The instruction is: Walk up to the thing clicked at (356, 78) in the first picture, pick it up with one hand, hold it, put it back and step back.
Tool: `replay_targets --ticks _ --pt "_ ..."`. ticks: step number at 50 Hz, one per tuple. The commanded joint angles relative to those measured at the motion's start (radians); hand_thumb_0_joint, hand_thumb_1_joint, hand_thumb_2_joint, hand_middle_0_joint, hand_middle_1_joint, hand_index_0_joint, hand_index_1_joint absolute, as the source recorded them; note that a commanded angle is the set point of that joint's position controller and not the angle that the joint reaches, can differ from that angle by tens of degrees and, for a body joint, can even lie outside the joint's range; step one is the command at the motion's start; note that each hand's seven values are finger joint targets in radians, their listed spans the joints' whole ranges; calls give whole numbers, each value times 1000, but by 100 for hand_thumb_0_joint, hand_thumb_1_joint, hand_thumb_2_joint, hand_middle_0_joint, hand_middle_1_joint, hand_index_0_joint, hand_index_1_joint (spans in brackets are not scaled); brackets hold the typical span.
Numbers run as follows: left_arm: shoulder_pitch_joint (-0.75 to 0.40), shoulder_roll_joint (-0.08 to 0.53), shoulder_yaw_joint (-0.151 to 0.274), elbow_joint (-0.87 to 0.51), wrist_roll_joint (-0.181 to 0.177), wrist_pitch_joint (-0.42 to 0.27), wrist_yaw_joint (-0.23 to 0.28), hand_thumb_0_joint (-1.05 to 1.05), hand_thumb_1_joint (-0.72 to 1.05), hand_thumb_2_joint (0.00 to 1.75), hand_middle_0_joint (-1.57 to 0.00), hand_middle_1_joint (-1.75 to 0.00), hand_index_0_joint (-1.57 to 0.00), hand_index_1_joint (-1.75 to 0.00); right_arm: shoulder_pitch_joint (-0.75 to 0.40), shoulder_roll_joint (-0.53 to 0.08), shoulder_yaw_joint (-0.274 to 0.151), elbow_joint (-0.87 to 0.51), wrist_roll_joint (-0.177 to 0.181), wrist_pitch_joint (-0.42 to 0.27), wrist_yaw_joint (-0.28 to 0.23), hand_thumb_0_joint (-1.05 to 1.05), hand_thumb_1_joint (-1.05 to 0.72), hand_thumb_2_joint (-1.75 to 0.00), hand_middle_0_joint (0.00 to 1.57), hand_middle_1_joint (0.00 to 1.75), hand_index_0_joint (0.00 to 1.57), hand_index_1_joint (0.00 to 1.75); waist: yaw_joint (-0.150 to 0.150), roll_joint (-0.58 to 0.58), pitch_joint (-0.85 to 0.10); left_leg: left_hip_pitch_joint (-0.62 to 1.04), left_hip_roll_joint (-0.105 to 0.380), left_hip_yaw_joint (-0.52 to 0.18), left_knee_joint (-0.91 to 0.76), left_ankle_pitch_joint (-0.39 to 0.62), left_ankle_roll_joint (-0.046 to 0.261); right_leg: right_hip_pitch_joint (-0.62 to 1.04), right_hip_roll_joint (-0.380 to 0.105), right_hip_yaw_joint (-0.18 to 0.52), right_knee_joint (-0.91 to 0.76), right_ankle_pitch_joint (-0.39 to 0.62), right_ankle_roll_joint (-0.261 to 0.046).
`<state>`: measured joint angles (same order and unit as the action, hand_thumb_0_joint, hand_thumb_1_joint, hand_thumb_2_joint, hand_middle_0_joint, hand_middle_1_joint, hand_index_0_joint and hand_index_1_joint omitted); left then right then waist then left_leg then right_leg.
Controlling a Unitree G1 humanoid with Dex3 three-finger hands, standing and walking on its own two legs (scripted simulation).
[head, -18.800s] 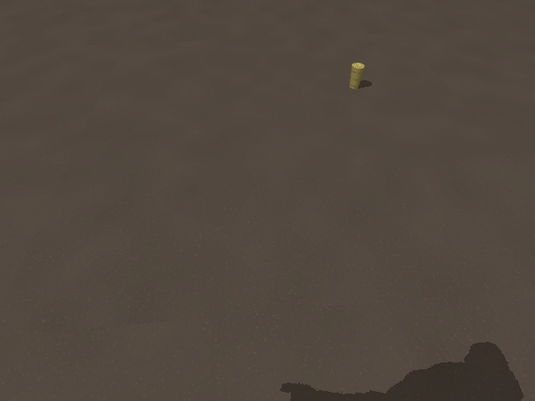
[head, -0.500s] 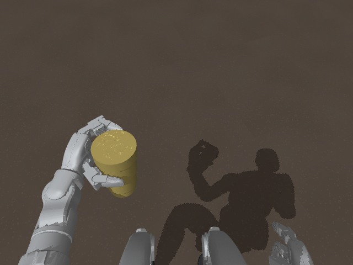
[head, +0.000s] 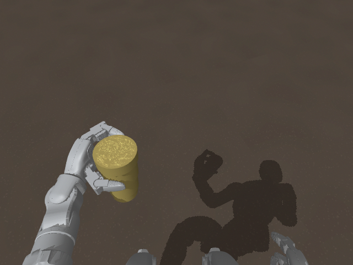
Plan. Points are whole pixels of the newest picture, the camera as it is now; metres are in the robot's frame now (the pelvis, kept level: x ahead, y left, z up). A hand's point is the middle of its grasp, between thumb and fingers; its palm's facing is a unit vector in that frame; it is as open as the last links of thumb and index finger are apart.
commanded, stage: lift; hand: left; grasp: from the side
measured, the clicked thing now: (120, 172) +0.32 +0.14 +0.00
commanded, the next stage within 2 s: hold in 0.28 s
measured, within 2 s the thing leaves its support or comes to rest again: neither
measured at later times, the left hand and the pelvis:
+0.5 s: hand (109, 155) +0.34 +0.15 +0.06, palm faces -0.25 -0.97 +0.03, open 11.9 cm; pelvis +0.01 +0.00 +0.02, yaw +0 degrees
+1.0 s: hand (107, 158) +0.32 +0.15 +0.07, palm faces -0.22 -0.98 -0.01, open 11.9 cm; pelvis +0.00 +0.00 +0.03, yaw +0 degrees
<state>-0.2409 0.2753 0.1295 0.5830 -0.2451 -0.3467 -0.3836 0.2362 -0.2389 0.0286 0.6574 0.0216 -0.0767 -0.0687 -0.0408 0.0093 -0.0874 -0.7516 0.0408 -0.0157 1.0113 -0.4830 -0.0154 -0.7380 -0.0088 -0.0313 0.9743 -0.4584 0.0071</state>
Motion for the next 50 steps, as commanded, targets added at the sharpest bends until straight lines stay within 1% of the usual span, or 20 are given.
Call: replay_targets --ticks 1,5,9,12,13,19,20,23,24,25,30,32,33,37,41,45,46,48,49,50 --pt "-317 164 73 -279 -45 -97 -29 0 15 137 -130 -153 -133 -153 9 -148 -58 -107 -1 -36 -20 0 -86 -89 20 30 20 30 8 46 -355 266 -31 -7 -143 375 14 191 22 0 -133 374 -28" --pt "-307 155 76 -270 -53 -102 -32 0 14 137 -131 -154 -133 -153 0 -143 -54 -105 -1 -33 -26 0 -86 -89 20 30 20 30 8 30 -345 254 -34 2 -158 346 18 234 20 10 -160 370 -24" --pt "-297 153 73 -252 -52 -97 -41 0 17 137 -130 -153 -133 -152 9 -146 -55 -105 -1 -28 -33 0 -86 -89 20 30 20 30 -4 31 -350 282 -33 9 -169 372 22 256 19 14 -178 407 -21" --pt "-294 159 76 -266 -46 -103 -42 0 16 139 -132 -156 -134 -155 -2 -145 -59 -106 -1 -27 -33 0 -86 -89 20 30 20 30 10 45 -323 289 -34 11 -179 378 21 258 17 15 -186 407 -21" --pt "-285 150 69 -248 -47 -101 -45 0 18 140 -132 -155 -134 -154 5 -145 -58 -104 -1 -26 -34 0 -86 -89 20 30 20 30 0 32 -342 302 -33 11 -177 390 24 270 17 14 -189 423 -20" --pt "-267 140 66 -250 -55 -97 -52 0 16 140 -133 -157 -136 -156 -4 -147 -59 -106 1 -24 -34 0 -86 -89 20 30 20 30 2 28 -306 323 -30 8 -205 406 22 284 20 6 -202 426 -22" --pt "-283 140 66 -255 -57 -97 -56 0 8 132 -134 -157 -137 -156 -1 -146 -59 -99 0 -23 -33 0 -88 -89 20 30 20 30 -2 37 -321 335 -30 10 -198 425 25 279 20 8 -204 447 -19" --pt "-266 135 60 -250 -51 -92 -56 0 4 128 -130 -153 -133 -152 -3 -149 -63 -100 -1 -20 -31 0 -88 -89 20 30 20 30 1 47 -306 352 -27 1 -212 451 20 267 23 -1 -199 436 -26" --pt "-260 141 71 -266 -51 -93 -54 0 5 128 -131 -154 -134 -152 -6 -146 -64 -103 -3 -19 -31 0 -88 -89 20 30 20 30 13 40 -298 347 -29 6 -214 440 21 274 22 0 -209 431 -23" --pt "-269 135 64 -254 -49 -92 -51 0 6 128 -131 -154 -134 -152 -11 -148 -64 -110 0 -18 -32 0 -88 -89 20 30 20 30 3 25 -278 344 -27 2 -225 415 19 268 25 -1 -209 408 -25" --pt "-247 123 61 -252 -42 -86 -28 0 4 128 -130 -153 -133 -152 -18 -142 -60 -116 -2 -15 -29 0 -88 -89 20 30 20 30 9 8 -260 326 -29 6 -246 365 20 300 24 -1 -230 373 -24" --pt "-279 137 65 -309 -37 -94 -21 0 4 128 -128 -153 -132 -152 -31 -142 -63 -129 0 -15 -31 0 -87 -89 20 30 20 30 16 38 -265 343 -31 9 -257 339 17 293 23 2 -237 348 -25" --pt "-277 128 50 -307 -33 -93 -19 0 4 128 -129 -153 -132 -152 -27 -142 -62 -128 -1 -15 -31 0 -87 -89 20 30 20 30 7 32 -270 350 -29 5 -259 339 16 300 25 -1 -235 344 -26" --pt "-263 125 40 -335 -22 -90 -1 0 5 129 -128 -154 -131 -152 -27 -137 -58 -130 -1 -17 -34 0 -88 -89 20 30 20 30 13 43 -273 364 -32 14 -266 344 15 315 22 3 -246 356 -26" --pt "-287 120 34 -337 -27 -81 3 0 3 128 -127 -153 -130 -151 -22 -138 -57 -123 -1 -15 -33 0 -87 -89 20 30 20 30 1 39 -262 374 -30 10 -276 346 15 315 23 3 -257 356 -25" --pt "-281 150 68 -320 -19 -85 18 0 8 130 -128 -154 -131 -153 -33 -138 -58 -131 1 -16 -32 0 -87 -89 20 30 20 30 20 39 -232 360 -29 9 -299 305 13 321 24 0 -266 313 -28" --pt "-272 130 46 -304 -15 -81 18 0 7 130 -127 -154 -131 -152 -29 -136 -56 -126 0 -16 -31 0 -87 -89 20 30 20 30 9 45 -239 371 -29 8 -302 307 12 324 24 -1 -266 315 -29" --pt "-270 126 39 -339 -18 -83 19 0 7 131 -127 -154 -130 -153 -31 -134 -55 -129 3 -16 -31 0 -87 -89 20 30 20 30 12 44 -222 375 -30 10 -310 296 11 319 24 -1 -272 305 -28" --pt "-219 99 26 -293 -21 -75 15 0 5 130 -129 -155 -132 -154 -38 -132 -54 -135 3 -16 -31 0 -87 -89 20 30 20 30 11 18 -219 367 -33 15 -303 296 15 331 22 1 -282 309 -25" --pt "-246 129 48 -319 -23 -77 16 0 7 130 -127 -154 -131 -152 -37 -135 -56 -130 5 -17 -33 0 -86 -89 20 30 20 30 14 14 -220 362 -34 16 -305 292 18 338 20 3 -286 312 -23"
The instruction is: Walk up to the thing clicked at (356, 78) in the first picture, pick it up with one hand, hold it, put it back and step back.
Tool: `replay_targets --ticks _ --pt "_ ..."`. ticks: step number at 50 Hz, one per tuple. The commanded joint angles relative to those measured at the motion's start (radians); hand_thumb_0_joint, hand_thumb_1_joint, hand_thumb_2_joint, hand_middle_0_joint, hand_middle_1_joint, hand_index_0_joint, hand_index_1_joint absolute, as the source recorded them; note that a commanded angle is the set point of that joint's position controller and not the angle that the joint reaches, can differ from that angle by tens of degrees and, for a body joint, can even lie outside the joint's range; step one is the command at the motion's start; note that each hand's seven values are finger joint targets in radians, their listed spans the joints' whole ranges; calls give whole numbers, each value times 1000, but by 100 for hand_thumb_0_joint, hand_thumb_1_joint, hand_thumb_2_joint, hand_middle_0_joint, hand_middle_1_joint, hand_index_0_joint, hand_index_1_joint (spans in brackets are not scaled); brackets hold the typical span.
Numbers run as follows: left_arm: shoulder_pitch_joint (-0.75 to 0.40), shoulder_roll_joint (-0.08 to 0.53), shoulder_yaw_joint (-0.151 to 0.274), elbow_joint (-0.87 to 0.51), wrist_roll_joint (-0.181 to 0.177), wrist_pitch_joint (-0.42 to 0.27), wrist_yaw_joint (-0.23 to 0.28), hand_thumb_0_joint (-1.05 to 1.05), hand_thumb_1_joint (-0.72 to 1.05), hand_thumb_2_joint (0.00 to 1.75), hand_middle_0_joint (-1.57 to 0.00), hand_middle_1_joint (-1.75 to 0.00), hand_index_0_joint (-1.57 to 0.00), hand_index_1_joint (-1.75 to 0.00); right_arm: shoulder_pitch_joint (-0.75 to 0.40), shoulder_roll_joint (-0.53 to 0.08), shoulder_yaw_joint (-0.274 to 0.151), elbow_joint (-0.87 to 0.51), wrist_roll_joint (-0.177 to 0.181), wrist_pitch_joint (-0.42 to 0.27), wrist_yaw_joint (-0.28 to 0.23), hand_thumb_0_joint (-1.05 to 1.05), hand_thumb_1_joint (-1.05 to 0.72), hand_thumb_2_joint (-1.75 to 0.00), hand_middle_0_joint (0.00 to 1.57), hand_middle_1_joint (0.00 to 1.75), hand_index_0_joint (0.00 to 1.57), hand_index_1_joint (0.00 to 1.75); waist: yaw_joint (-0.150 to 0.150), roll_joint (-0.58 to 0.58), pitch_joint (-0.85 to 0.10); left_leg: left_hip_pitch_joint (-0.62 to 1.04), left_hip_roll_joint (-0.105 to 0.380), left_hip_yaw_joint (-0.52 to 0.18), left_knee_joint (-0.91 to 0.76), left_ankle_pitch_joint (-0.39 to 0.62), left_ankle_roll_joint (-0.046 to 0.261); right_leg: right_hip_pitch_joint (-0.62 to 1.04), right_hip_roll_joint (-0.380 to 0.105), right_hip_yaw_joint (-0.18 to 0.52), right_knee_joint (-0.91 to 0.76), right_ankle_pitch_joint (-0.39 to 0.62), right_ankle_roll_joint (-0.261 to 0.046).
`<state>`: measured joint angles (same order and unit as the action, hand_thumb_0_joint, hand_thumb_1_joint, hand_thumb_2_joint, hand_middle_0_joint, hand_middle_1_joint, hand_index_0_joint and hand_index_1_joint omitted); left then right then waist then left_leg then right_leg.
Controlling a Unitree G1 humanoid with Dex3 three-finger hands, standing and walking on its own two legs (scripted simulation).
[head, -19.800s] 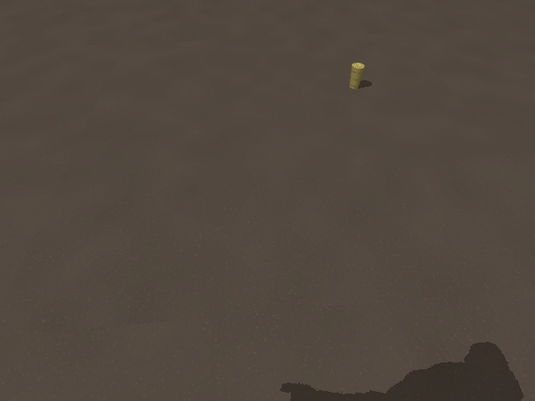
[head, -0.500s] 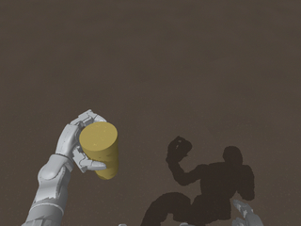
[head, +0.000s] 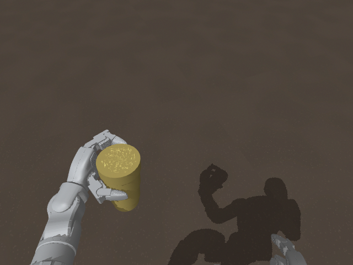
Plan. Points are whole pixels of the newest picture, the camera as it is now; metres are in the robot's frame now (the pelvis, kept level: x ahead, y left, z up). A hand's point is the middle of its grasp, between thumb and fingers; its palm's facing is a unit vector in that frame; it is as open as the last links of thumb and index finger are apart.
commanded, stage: hold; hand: left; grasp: from the side
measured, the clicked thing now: (122, 181) +0.30 +0.13 +0.01
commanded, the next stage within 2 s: crouch in 1.98 s
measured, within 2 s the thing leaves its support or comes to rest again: neither
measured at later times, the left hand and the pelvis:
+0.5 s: hand (113, 167) +0.32 +0.15 +0.05, palm faces -0.20 -0.98 -0.02, open 11.9 cm; pelvis +0.00 +0.00 +0.00, yaw +0 degrees
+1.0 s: hand (115, 166) +0.32 +0.14 +0.05, palm faces -0.21 -0.98 -0.02, open 11.9 cm; pelvis +0.00 +0.00 +0.00, yaw +0 degrees
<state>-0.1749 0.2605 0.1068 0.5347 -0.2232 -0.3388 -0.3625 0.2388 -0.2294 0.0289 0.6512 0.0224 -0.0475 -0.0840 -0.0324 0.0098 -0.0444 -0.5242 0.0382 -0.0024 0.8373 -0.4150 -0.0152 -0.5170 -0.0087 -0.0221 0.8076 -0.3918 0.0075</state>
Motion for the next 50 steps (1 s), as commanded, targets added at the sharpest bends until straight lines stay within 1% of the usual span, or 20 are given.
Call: replay_targets --ticks 1,5,7,10,11,15,16,17,24,25,26,31,38,39,41,42,43,44,45,50 --pt "-288 109 39 -230 -44 -78 -10 0 4 130 -129 -155 -132 -154 -39 -140 -54 -124 2 -48 -16 0 -88 -89 20 30 20 30 -2 8 -279 136 -34 8 -123 235 20 135 16 -1 -123 266 -19" --pt "-309 120 50 -221 -41 -76 -7 0 2 128 -126 -153 -129 -151 -40 -143 -56 -120 4 -46 -17 0 -87 -89 20 30 20 30 -8 -7 -259 143 -31 7 -127 254 23 118 18 -3 -127 285 -18" --pt "-333 149 89 -206 -39 -89 -1 0 4 130 -127 -154 -130 -152 -51 -142 -57 -121 3 -48 -12 0 -87 -89 20 30 20 30 6 -4 -220 105 -33 8 -132 195 24 102 15 -2 -132 230 -18" --pt "-345 167 100 -288 -38 -112 6 0 5 130 -128 -154 -131 -153 -47 -137 -57 -121 -2 -48 -12 0 -87 -89 20 30 20 30 18 19 -260 121 -38 17 -134 195 22 122 11 5 -130 227 -19" --pt "-291 124 66 -259 -39 -109 2 0 4 130 -129 -155 -132 -154 -46 -135 -54 -127 -1 -48 -12 0 -88 -89 20 30 20 30 11 -2 -277 131 -38 16 -131 210 23 141 12 6 -131 244 -17" --pt "-328 155 69 -318 -37 -109 3 0 4 128 -128 -153 -131 -152 -47 -142 -57 -118 4 -53 -18 0 -88 -89 20 30 20 30 0 32 -289 161 -37 14 -135 230 19 141 14 6 -129 265 -20" --pt "-302 115 41 -269 -39 -99 0 0 4 128 -127 -153 -130 -152 -47 -141 -55 -121 4 -54 -17 0 -88 -90 20 30 20 30 -8 17 -272 158 -34 9 -136 233 19 134 17 4 -128 265 -21" --pt "-346 146 66 -315 -40 -101 4 0 4 127 -126 -152 -129 -151 -48 -139 -55 -122 3 -54 -19 0 -88 -89 20 30 20 30 1 34 -289 161 -34 13 -132 232 20 135 15 8 -133 268 -20" --pt "-348 134 63 -234 -37 -92 11 0 2 130 -127 -154 -130 -153 -36 -142 -56 -106 5 -52 -17 0 -88 -90 20 30 20 30 -2 15 -228 143 -29 2 -154 217 18 119 21 -4 -131 240 -24" --pt "-393 164 72 -314 -37 -101 12 0 1 130 -127 -155 -130 -153 -31 -143 -58 -105 6 -52 -17 0 -88 -89 20 30 20 30 4 50 -257 164 -32 4 -156 220 16 130 18 -2 -132 243 -26" --pt "-319 132 55 -233 -39 -89 2 0 1 130 -127 -154 -130 -153 -30 -142 -57 -108 5 -50 -17 0 -88 -90 20 30 20 30 3 24 -262 167 -31 2 -152 236 16 134 21 -5 -135 252 -25" --pt "-331 108 34 -222 -45 -75 -13 0 0 126 -125 -152 -128 -150 -25 -143 -58 -103 4 -52 -12 0 -88 -89 20 30 20 30 -8 15 -272 176 -29 3 -144 275 18 136 21 -5 -132 295 -24" --pt "-339 143 75 -272 -38 -93 10 0 2 129 -127 -154 -130 -153 -29 -140 -58 -114 3 -51 -10 0 -88 -89 20 30 20 30 14 28 -284 174 -33 10 -145 281 18 155 17 -1 -134 296 -25" --pt "-360 179 103 -303 -37 -98 16 0 1 128 -127 -154 -130 -152 -17 -141 -60 -103 1 -48 -13 0 -88 -89 20 30 20 30 16 20 -290 166 -35 12 -138 288 21 163 16 3 -133 312 -22" --pt "-302 127 75 -238 -41 -95 12 0 1 128 -126 -153 -129 -151 -25 -137 -56 -106 2 -50 -11 0 -88 -90 20 30 20 30 7 -9 -265 154 -34 14 -138 287 22 160 15 2 -132 316 -21" --pt "-316 141 85 -290 -44 -100 11 0 -1 127 -125 -152 -128 -150 -34 -134 -56 -110 1 -49 -13 0 -88 -90 20 30 20 30 20 13 -298 157 -37 18 -131 290 23 177 10 9 -135 331 -18" --pt "-377 171 94 -331 -42 -106 13 0 0 126 -125 -151 -128 -150 -21 -140 -61 -101 1 -50 -15 0 -88 -90 20 30 20 30 7 21 -310 176 -35 16 -135 294 22 173 13 9 -134 332 -20" --pt "-304 133 69 -245 -38 -94 8 0 1 127 -125 -152 -128 -151 -19 -135 -57 -96 0 -50 -16 0 -88 -90 20 30 20 30 4 12 -288 166 -36 17 -130 297 23 164 13 8 -133 334 -19" --pt "-324 123 51 -284 -38 -95 4 0 1 127 -124 -152 -128 -150 -24 -135 -56 -101 0 -48 -14 0 -88 -90 20 30 20 30 -1 14 -278 165 -33 15 -137 288 23 157 15 7 -134 325 -20" --pt "-350 130 57 -266 -35 -90 3 0 4 127 -125 -152 -128 -150 -22 -138 -59 -95 0 -49 -14 0 -88 -90 20 30 20 30 -4 28 -268 165 -31 9 -139 265 21 132 18 3 -137 295 -23"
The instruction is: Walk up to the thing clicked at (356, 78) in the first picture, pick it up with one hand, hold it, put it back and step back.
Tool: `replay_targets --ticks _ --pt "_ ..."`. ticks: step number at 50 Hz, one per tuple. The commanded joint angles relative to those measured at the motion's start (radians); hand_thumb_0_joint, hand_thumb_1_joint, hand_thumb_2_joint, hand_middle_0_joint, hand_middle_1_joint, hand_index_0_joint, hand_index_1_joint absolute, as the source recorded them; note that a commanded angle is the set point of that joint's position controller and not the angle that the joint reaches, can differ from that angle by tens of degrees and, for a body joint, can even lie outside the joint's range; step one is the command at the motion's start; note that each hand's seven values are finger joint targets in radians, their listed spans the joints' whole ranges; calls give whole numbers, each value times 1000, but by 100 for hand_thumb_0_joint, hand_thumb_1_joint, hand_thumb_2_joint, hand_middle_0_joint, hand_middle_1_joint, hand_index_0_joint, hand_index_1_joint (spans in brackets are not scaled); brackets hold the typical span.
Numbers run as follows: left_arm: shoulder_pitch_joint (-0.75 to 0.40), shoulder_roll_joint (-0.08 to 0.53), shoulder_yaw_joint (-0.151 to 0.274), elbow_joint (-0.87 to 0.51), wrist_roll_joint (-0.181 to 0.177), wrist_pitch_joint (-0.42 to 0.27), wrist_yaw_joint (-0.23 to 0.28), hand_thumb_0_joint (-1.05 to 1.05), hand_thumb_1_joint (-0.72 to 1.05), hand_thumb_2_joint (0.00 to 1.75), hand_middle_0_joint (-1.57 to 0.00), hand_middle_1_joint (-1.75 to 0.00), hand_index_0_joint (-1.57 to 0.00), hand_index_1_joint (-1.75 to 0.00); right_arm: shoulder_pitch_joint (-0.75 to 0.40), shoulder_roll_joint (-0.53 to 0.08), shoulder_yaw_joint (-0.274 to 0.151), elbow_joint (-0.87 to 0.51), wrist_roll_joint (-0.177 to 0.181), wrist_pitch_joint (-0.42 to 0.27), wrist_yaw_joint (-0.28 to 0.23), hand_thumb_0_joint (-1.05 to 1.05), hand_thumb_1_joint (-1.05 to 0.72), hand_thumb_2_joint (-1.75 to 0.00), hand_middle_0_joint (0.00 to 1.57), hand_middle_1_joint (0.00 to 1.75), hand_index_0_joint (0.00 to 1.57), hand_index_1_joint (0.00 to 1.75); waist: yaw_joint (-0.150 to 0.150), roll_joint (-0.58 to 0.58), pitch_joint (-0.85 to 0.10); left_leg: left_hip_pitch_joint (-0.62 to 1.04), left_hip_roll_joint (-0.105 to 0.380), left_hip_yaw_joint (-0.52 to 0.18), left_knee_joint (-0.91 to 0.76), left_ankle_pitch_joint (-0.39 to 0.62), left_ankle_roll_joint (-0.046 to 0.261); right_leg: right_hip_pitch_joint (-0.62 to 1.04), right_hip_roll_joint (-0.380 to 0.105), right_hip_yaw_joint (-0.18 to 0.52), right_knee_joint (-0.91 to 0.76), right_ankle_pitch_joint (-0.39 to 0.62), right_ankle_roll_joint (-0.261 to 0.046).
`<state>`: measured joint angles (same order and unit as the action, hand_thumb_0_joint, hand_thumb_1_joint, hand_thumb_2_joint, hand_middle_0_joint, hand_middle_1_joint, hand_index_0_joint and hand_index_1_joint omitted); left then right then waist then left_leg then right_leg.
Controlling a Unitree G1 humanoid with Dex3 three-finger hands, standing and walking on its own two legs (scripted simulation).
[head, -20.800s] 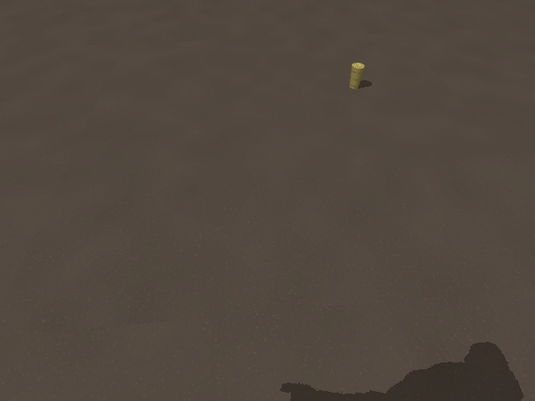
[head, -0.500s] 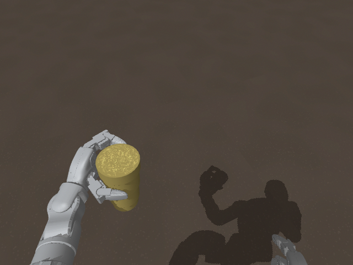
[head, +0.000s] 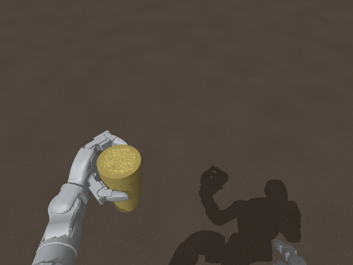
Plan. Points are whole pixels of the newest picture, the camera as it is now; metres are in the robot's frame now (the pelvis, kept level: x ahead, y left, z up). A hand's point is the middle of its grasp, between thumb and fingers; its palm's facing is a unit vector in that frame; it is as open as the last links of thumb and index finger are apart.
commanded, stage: hold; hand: left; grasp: from the side
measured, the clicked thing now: (123, 182) +0.30 +0.13 +0.01
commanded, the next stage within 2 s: crouch in 0.98 s
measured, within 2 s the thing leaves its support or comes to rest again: neither
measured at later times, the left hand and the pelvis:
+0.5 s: hand (111, 169) +0.31 +0.15 +0.05, palm faces -0.20 -0.98 -0.01, open 11.9 cm; pelvis +0.00 +0.00 +0.00, yaw +0 degrees
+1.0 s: hand (111, 173) +0.31 +0.15 +0.05, palm faces -0.22 -0.97 -0.01, open 11.9 cm; pelvis +0.00 +0.00 +0.00, yaw +0 degrees
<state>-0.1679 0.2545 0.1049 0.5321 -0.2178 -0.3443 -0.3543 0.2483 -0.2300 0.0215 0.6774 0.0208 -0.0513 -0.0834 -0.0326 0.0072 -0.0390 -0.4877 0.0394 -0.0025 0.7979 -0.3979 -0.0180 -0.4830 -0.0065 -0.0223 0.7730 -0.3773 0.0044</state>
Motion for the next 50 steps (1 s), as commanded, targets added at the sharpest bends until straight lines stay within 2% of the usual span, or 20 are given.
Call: replay_targets --ticks 1,3,8,9,12,17,20,22,23,24,26,27,29,35,38,40,41,44,47,50 --pt "-357 150 74 -266 -43 -85 -6 0 3 128 -125 -152 -128 -151 -35 -141 -54 -122 3 -46 -17 0 -88 -89 20 30 20 30 2 23 -271 128 -35 14 -102 238 26 106 12 6 -110 277 -18" --pt "-340 114 50 -218 -49 -80 -12 0 2 128 -126 -153 -129 -151 -35 -139 -51 -122 3 -47 -12 0 -88 -90 20 30 20 30 -3 -1 -244 108 -31 6 -105 234 26 93 18 -1 -102 268 -19" --pt "-329 151 82 -241 -50 -98 -24 0 4 128 -128 -154 -131 -152 -44 -142 -56 -130 4 -50 -8 0 -88 -89 20 30 20 30 14 18 -264 106 -34 8 -108 207 25 97 16 -2 -102 233 -21" --pt "-290 116 59 -208 -53 -95 -28 0 3 129 -127 -154 -131 -152 -45 -142 -54 -137 4 -51 -6 0 -88 -90 20 30 20 30 5 5 -273 113 -32 6 -106 224 24 104 18 -2 -96 249 -21" --pt "-323 144 66 -311 -55 -100 -28 0 1 127 -127 -153 -130 -152 -40 -141 -54 -140 4 -51 -10 0 -89 -90 20 30 20 30 10 34 -338 153 -34 10 -91 287 23 129 16 2 -94 310 -20" --pt "-390 169 88 -294 -49 -92 -7 0 -1 125 -123 -150 -126 -149 -39 -141 -53 -128 5 -51 -14 0 -88 -90 20 30 20 30 -2 23 -279 126 -31 10 -98 258 26 103 16 3 -102 292 -19" --pt "-352 145 85 -261 -48 -97 1 0 0 129 -125 -152 -128 -151 -40 -138 -51 -127 4 -53 -15 0 -88 -90 20 30 20 30 -3 4 -246 107 -32 10 -107 206 28 86 16 3 -107 240 -17" --pt "-372 156 80 -313 -46 -101 2 0 0 127 -124 -151 -127 -150 -35 -139 -53 -126 4 -53 -15 0 -88 -90 20 30 20 30 1 39 -258 122 -35 11 -113 196 24 92 15 3 -108 224 -22" --pt "-280 113 47 -252 -46 -89 -9 0 1 127 -125 -152 -128 -150 -46 -134 -49 -137 4 -53 -15 0 -88 -90 20 30 20 30 5 11 -252 118 -35 10 -112 201 25 103 17 0 -112 227 -19" --pt "-310 113 41 -262 -48 -84 -14 0 3 127 -124 -151 -128 -149 -41 -140 -52 -133 5 -55 -12 0 -88 -90 20 30 20 30 -1 14 -276 125 -32 5 -112 215 24 108 19 -1 -104 240 -21" --pt "-284 133 55 -252 -43 -79 -16 0 1 126 -124 -151 -127 -150 -41 -141 -55 -130 6 -55 -11 0 -88 -90 20 30 20 30 5 39 -279 124 -34 8 -108 228 22 114 17 -1 -107 255 -23" --pt "-276 89 19 -209 -50 -73 -27 0 -1 125 -124 -151 -127 -150 -44 -140 -51 -137 7 -55 -9 0 -88 -90 20 30 20 30 -7 3 -252 114 -29 3 -107 233 23 99 21 -5 -102 257 -22" --pt "-306 133 61 -235 -50 -79 -26 0 -1 127 -125 -152 -128 -151 -41 -146 -58 -128 6 -56 -5 0 -88 -90 20 30 20 30 4 44 -275 127 -27 0 -108 247 19 92 22 -8 -95 260 -26" --pt "-358 152 86 -302 -59 -99 -12 0 0 128 -126 -153 -129 -152 -42 -139 -51 -139 7 -58 -4 0 -88 -90 20 30 20 30 13 39 -282 118 -30 2 -112 201 20 97 21 -4 -100 217 -24" --pt "-336 156 84 -310 -60 -99 -12 0 -1 127 -126 -153 -129 -151 -34 -145 -53 -132 6 -62 -7 0 -89 -90 20 30 20 30 5 20 -287 125 -31 6 -101 233 22 113 19 0 -98 252 -22" --pt "-304 118 43 -299 -57 -91 -20 0 0 128 -125 -153 -129 -151 -40 -140 -51 -139 6 -64 -8 0 -88 -90 20 30 20 30 0 30 -287 128 -32 7 -100 247 21 108 19 0 -94 268 -23" --pt "-314 149 66 -320 -56 -91 -20 0 -1 125 -124 -151 -127 -149 -42 -140 -53 -136 7 -63 -9 0 -88 -90 20 30 20 30 10 44 -284 125 -33 9 -99 247 21 112 18 1 -100 268 -22" --pt "-301 121 44 -266 -49 -79 -24 0 -3 126 -123 -151 -126 -149 -46 -140 -52 -135 7 -60 -8 0 -88 -90 20 30 20 30 -4 26 -237 108 -30 3 -113 204 22 81 21 -4 -104 228 -22" --pt "-333 162 89 -294 -53 -87 -16 0 -1 127 -124 -152 -127 -150 -44 -143 -55 -134 7 -61 -6 0 -88 -90 20 30 20 30 12 39 -256 103 -29 1 -113 195 22 86 22 -6 -100 216 -24" --pt "-298 127 54 -305 -52 -82 -11 0 0 127 -125 -152 -128 -151 -39 -138 -50 -141 6 -62 -8 0 -88 -90 20 30 20 30 0 18 -252 119 -30 2 -111 212 21 88 23 -6 -104 228 -22"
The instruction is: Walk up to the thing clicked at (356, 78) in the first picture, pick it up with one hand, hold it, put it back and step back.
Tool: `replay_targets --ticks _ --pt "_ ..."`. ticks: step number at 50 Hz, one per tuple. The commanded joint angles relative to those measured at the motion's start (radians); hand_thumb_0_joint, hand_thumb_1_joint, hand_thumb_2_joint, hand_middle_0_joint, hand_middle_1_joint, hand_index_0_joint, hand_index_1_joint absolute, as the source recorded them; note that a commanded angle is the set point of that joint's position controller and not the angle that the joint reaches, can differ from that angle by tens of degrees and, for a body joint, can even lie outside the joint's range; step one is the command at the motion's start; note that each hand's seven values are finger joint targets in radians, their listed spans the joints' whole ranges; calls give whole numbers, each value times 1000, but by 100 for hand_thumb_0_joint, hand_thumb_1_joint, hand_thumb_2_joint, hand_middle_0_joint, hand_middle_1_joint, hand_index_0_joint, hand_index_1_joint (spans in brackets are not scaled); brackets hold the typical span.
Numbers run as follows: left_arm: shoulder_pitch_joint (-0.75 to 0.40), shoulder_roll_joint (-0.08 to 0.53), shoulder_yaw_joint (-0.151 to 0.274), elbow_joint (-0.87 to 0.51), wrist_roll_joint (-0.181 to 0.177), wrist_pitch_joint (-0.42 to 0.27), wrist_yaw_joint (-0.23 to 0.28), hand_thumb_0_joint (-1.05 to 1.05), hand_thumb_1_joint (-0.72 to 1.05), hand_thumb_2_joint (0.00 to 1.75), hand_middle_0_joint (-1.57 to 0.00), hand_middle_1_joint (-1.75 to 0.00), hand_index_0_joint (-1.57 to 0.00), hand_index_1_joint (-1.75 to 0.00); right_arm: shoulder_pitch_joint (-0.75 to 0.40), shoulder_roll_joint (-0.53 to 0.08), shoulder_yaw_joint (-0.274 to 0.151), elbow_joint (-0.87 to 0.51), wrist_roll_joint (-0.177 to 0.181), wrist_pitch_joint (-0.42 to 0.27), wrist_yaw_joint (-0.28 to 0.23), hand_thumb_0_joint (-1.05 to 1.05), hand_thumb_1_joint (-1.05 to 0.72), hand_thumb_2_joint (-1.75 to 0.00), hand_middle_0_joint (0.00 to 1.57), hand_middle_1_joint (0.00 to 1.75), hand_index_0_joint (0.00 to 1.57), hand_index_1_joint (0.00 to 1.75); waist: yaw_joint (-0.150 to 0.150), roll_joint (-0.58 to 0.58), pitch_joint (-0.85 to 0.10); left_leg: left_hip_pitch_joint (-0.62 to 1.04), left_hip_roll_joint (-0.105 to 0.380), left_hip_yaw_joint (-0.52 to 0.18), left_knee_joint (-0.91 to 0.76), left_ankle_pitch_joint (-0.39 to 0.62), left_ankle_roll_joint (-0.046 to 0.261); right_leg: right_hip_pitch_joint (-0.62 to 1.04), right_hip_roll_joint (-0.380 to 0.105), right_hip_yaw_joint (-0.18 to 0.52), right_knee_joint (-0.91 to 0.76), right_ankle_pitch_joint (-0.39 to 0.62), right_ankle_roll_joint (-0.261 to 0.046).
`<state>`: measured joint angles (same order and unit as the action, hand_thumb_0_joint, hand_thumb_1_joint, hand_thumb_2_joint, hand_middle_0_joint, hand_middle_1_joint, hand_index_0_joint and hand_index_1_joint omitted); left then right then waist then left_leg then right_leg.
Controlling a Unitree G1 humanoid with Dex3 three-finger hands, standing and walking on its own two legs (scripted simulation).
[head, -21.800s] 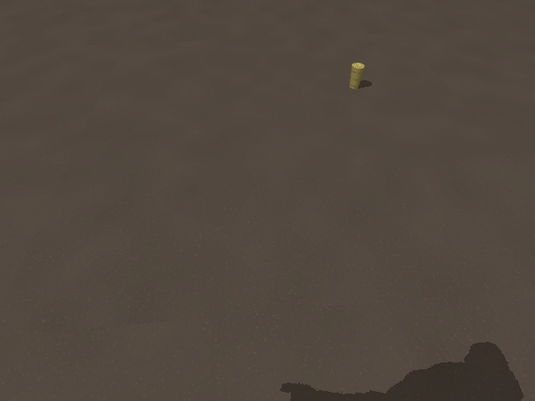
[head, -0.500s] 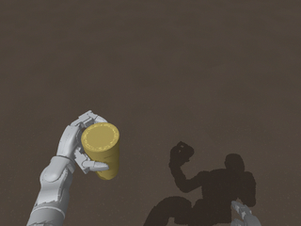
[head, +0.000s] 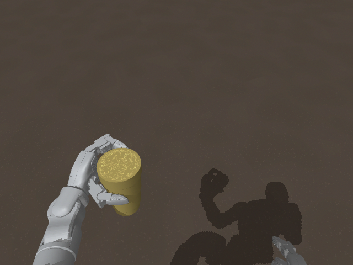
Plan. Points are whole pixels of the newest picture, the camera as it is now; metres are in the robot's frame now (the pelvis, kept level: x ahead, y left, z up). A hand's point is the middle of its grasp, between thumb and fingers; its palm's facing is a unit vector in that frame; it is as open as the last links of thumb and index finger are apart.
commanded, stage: crouch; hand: left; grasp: from the side
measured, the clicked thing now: (123, 185) +0.29 +0.13 +0.01
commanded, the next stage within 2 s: none
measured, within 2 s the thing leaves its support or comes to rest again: neither
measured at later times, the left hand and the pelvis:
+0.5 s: hand (126, 189) +0.32 +0.14 -0.05, palm faces -0.17 -0.99 +0.03, open 11.8 cm; pelvis -0.02 +0.00 -0.05, yaw +0 degrees
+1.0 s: hand (143, 212) +0.35 +0.13 -0.31, palm faces -0.20 -0.98 -0.02, open 11.8 cm; pelvis -0.06 +0.00 -0.26, yaw -1 degrees
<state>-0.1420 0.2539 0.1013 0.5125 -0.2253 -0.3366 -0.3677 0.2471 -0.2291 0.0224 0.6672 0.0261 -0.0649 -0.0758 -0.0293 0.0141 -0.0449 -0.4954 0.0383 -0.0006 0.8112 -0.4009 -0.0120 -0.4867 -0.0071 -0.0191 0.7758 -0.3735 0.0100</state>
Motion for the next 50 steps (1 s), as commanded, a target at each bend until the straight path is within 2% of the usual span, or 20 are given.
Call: replay_targets --ticks 1,3,6,9,12,13,16,18,24,27,28,30,31,33,38,40,44,45,46,50 --pt "-299 113 63 -263 -53 -86 2 0 -2 127 -124 -152 -128 -151 -46 -139 -51 -133 4 -50 -14 0 -88 -90 20 30 20 30 3 -3 -232 114 -29 -1 -128 204 16 95 24 -10 -107 215 -27" --pt "-347 151 89 -301 -56 -93 2 0 -5 125 -122 -150 -125 -148 -41 -145 -54 -126 4 -53 -16 0 -88 -90 20 30 20 30 6 22 -283 138 -29 3 -121 229 15 110 21 -5 -103 240 -28" --pt "-310 106 43 -249 -46 -85 -6 0 18 118 -123 -136 -125 -135 -34 -139 -51 -116 -1 -50 -17 0 -84 -89 20 30 20 30 -15 -4 -253 131 -28 4 -106 262 18 88 21 -5 -98 279 -24" --pt "-300 119 70 -212 -34 -91 -1 0 17 114 -122 -133 -123 -132 -44 -137 -57 -114 -5 -47 -12 0 -84 -89 20 30 20 30 4 -2 -224 82 -31 9 -92 239 23 68 15 -3 -92 268 -24" --pt "-280 76 49 -113 -18 -109 11 0 16 116 -121 -134 -123 -133 -40 -140 -61 -114 -12 -48 3 0 -84 -89 20 30 20 30 -14 -29 -172 26 -27 3 -73 202 25 7 18 -10 -63 227 -26" --pt "-329 111 81 -148 -13 -128 19 0 15 116 -122 -134 -124 -133 -35 -144 -68 -109 -15 -47 9 0 -84 -89 20 30 20 30 -3 2 -188 13 -28 1 -59 192 24 -7 16 -9 -48 214 -29" --pt "-331 83 86 -79 -9 -170 34 0 14 114 -120 -133 -122 -131 -31 -149 -76 -113 -21 -54 23 0 -85 -89 20 30 20 30 -12 -27 -209 -40 -27 -2 -2 177 25 -65 19 -9 11 197 -28" --pt "-363 44 61 -39 -13 -211 31 0 11 113 -120 -133 -122 -132 -27 -146 -79 -109 -29 -63 33 0 -86 -90 20 30 20 30 -30 -22 -263 -86 -30 -7 61 159 26 -115 17 -2 59 186 -26" --pt "-473 100 92 31 3 -361 20 0 11 116 -126 -138 -127 -137 -5 -161 -87 -97 -50 -89 58 0 -88 -90 20 30 20 30 -59 3 -408 -289 -42 -23 281 76 28 -351 16 5 270 106 -31" --pt "-508 90 96 98 9 -420 33 0 11 119 -127 -139 -128 -139 -11 -165 -75 -101 -63 -96 75 0 -89 -90 20 30 20 30 -58 40 -499 -427 -46 -41 410 61 27 -494 11 9 401 67 -38" --pt "-557 135 128 77 10 -443 43 0 8 119 -128 -140 -129 -140 -11 -170 -75 -96 -65 -94 77 0 -89 -91 20 30 20 30 -43 77 -530 -449 -47 -46 441 52 23 -537 10 9 444 49 -41" --pt "-624 155 124 73 28 -470 53 0 8 120 -127 -140 -128 -140 1 -176 -75 -87 -73 -89 81 0 -89 -91 20 30 20 30 -49 92 -598 -496 -45 -49 507 59 24 -600 5 20 500 43 -42" --pt "-556 106 87 154 33 -469 47 0 8 119 -127 -140 -128 -140 -4 -186 -76 -92 -73 -86 86 0 -89 -90 20 30 20 30 -59 85 -588 -513 -43 -55 527 65 21 -650 10 11 535 36 -45" --pt "-585 118 86 171 50 -475 46 0 3 120 -127 -140 -127 -141 -1 -192 -80 -88 -78 -80 93 0 -89 -91 20 30 20 30 -62 99 -626 -576 -45 -58 579 37 20 -716 11 14 588 11 -48" --pt "-634 178 149 192 55 -477 42 0 8 122 -126 -141 -127 -141 6 -215 -82 -78 -86 -54 112 0 -89 -91 20 30 20 30 -37 125 -755 -643 -45 -71 700 129 16 -840 17 -22 756 60 -59" --pt "-641 160 151 234 44 -469 45 0 12 124 -128 -143 -129 -143 23 -219 -83 -64 -86 -48 121 0 -90 -91 20 30 20 30 -52 69 -784 -698 -44 -69 762 150 24 -851 18 -19 797 87 -53" --pt "-722 120 109 307 49 -478 24 0 13 124 -128 -143 -129 -143 21 -210 -82 -35 -89 -55 135 0 -90 -91 20 30 20 30 -108 3 -738 -902 -49 -50 873 11 39 -922 15 9 847 8 -39" --pt "-736 125 110 327 55 -488 19 0 14 123 -126 -141 -127 -141 16 -212 -80 -29 -92 -58 139 0 -90 -91 20 30 20 30 -109 16 -737 -926 -50 -51 896 -7 37 -958 14 4 879 -13 -42" --pt "-742 175 158 343 64 -499 24 0 14 121 -124 -139 -125 -139 17 -213 -81 -28 -97 -60 141 0 -90 -91 20 30 20 30 -96 5 -738 -980 -51 -42 926 -29 38 -954 11 14 892 -32 -38" --pt "-823 186 171 347 82 -538 46 0 12 121 -121 -139 -123 -139 -3 -212 -69 -27 -113 -59 155 0 -90 -91 20 30 20 30 -94 54 -761 -1027 -55 -34 993 -104 30 -1071 11 5 977 -114 -46"
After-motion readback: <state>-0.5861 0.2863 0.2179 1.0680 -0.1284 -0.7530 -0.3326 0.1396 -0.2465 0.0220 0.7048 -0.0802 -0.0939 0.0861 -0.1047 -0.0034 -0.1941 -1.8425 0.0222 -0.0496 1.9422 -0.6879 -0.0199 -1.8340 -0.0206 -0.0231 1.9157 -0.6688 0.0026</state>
